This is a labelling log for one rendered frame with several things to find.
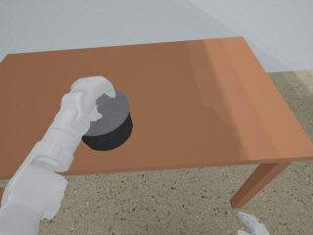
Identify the robot right hand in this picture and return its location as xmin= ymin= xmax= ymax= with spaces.
xmin=237 ymin=211 xmax=270 ymax=235

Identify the knob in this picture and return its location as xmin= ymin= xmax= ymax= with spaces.
xmin=96 ymin=95 xmax=107 ymax=112

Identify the lid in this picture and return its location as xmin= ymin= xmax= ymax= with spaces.
xmin=84 ymin=89 xmax=130 ymax=136

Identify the left robot upper arm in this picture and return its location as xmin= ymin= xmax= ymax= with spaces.
xmin=0 ymin=164 xmax=67 ymax=235

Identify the table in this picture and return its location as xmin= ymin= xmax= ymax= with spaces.
xmin=0 ymin=36 xmax=313 ymax=220

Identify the robot left forearm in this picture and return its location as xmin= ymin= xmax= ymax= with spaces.
xmin=1 ymin=86 xmax=97 ymax=208

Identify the pot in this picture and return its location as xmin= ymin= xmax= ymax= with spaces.
xmin=81 ymin=112 xmax=133 ymax=152

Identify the robot left hand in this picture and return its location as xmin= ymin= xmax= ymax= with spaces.
xmin=70 ymin=75 xmax=116 ymax=122

